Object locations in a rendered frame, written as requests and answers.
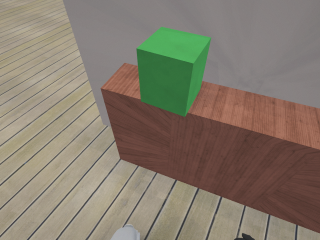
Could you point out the left robot shin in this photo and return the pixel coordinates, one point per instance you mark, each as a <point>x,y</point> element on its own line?
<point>128,225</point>

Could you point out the pedestal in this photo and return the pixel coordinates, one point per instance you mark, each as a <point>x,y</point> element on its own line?
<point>258,151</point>

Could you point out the robot left thigh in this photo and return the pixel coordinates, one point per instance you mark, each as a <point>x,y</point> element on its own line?
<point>126,233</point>

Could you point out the carton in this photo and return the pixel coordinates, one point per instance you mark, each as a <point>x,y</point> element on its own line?
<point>171,66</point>

